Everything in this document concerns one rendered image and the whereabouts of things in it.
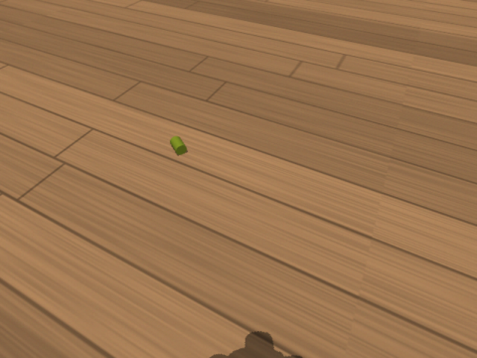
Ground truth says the can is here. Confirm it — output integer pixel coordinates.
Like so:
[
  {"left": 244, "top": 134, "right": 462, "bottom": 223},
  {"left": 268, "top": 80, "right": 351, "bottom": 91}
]
[{"left": 170, "top": 136, "right": 187, "bottom": 155}]

